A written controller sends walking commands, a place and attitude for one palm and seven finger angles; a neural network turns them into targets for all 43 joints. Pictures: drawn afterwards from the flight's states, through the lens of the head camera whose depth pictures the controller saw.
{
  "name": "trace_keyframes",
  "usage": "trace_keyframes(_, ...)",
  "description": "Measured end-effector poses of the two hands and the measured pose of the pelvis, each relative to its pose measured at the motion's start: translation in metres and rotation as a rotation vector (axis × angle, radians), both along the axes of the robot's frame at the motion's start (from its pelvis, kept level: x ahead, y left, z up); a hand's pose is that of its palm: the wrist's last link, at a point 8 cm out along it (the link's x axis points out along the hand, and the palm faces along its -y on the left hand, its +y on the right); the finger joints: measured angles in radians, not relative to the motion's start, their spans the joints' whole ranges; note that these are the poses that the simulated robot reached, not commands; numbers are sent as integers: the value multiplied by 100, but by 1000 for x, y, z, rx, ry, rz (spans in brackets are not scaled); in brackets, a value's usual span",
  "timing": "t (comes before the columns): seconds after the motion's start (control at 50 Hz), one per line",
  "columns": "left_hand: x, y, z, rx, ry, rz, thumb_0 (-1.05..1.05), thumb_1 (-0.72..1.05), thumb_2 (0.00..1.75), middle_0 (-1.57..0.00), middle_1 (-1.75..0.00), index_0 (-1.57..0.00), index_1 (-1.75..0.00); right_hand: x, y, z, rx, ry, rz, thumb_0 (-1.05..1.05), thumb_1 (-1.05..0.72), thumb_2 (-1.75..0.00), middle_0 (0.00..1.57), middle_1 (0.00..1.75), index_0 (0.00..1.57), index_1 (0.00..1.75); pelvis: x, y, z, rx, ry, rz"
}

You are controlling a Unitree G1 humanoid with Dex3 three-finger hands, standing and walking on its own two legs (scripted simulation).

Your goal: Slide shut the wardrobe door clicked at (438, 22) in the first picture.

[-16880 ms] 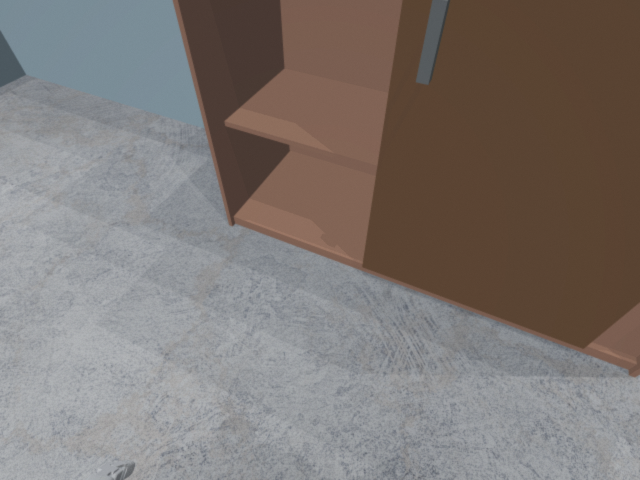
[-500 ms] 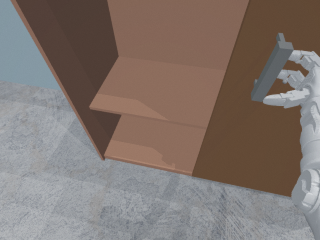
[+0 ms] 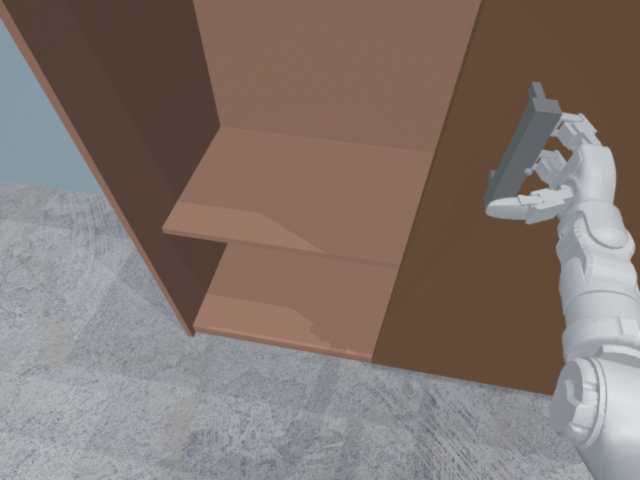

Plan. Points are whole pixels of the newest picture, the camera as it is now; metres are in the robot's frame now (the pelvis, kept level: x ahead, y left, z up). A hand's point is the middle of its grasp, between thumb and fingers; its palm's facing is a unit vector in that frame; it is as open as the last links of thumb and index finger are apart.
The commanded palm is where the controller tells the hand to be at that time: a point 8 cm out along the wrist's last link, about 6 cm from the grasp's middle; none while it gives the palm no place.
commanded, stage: slide the fingers in behind the handle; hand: right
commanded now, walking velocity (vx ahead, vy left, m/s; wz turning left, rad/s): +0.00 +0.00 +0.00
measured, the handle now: (514, 150) +0.52 -0.17 +0.16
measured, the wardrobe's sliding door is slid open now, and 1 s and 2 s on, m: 0.60 0.60 0.60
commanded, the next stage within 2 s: grip the handle and tug to test in 0.90 s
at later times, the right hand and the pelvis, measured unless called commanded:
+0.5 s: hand (510, 173) +0.46 -0.16 +0.16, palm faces +0.05 +1.00 +0.01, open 14.0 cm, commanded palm +0.45 -0.21 +0.16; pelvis -0.01 +0.01 +0.00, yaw +0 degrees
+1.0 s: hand (505, 171) +0.47 -0.15 +0.16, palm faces +0.06 +1.00 +0.01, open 14.0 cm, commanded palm +0.44 -0.20 +0.16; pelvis -0.01 +0.01 +0.00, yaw +1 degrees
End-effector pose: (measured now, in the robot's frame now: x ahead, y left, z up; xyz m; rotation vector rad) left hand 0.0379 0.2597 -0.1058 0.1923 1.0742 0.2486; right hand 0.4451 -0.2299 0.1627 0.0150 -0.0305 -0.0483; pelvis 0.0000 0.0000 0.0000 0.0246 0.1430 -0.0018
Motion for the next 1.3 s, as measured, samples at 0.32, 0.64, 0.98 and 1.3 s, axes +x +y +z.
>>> trace_keyframes(0.32, 2, 11, 1, 5, -29, -8, 1, 91, 90, -21, -30, -20, -30, -8, 12, 4, -5, 6, -14, -1, 50, -30, 30, 120, 30, 120, -8, 11, 1, -5, -21, -7)
trace_keyframes(0.64, -30, 14, -2, 11, 31, 27, 1, 91, 90, -20, -30, -20, -30, 3, 26, 1, -3, 5, -3, -1, 50, -30, 30, 120, 30, 120, -13, 11, 0, -7, -6, 2)
trace_keyframes(0.98, -21, 4, -3, -14, 25, 31, 1, 91, 90, -21, -30, -20, -30, 0, 26, -1, -2, 6, -8, -1, 50, -30, 30, 120, 30, 120, -6, 6, 1, -6, -13, 10)
trace_keyframes(1.3, 11, 5, 3, -6, -66, -13, 1, 91, 90, -21, -30, -20, -30, -11, 22, 5, -5, 3, -14, -1, 17, -44, 33, 125, 31, 123, -10, 7, 1, -6, -32, -1)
